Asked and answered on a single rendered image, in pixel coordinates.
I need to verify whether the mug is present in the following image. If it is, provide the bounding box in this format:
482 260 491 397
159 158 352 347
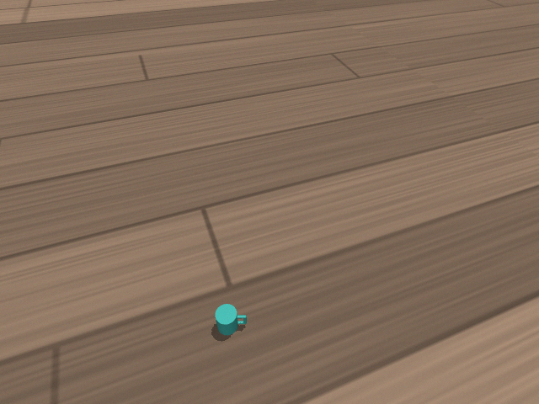
215 304 247 335

